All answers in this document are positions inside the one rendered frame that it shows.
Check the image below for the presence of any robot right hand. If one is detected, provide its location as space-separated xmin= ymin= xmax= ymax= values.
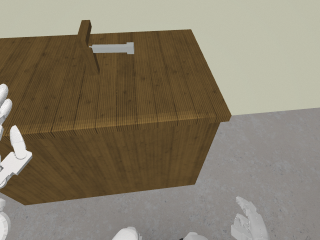
xmin=231 ymin=196 xmax=270 ymax=240

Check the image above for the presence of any robot left thigh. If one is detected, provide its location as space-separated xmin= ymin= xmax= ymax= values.
xmin=112 ymin=228 xmax=142 ymax=240

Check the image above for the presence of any tap lever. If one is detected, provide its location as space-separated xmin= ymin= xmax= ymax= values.
xmin=87 ymin=42 xmax=135 ymax=54

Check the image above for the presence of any robot left forearm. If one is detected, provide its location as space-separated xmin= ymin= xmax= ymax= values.
xmin=0 ymin=198 xmax=11 ymax=240

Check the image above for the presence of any counter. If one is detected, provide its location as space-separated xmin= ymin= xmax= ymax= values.
xmin=0 ymin=20 xmax=232 ymax=206

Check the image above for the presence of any right robot shin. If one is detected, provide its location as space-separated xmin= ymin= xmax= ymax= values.
xmin=185 ymin=232 xmax=198 ymax=238

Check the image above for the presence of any robot left hand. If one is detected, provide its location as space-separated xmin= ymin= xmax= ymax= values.
xmin=0 ymin=83 xmax=33 ymax=189

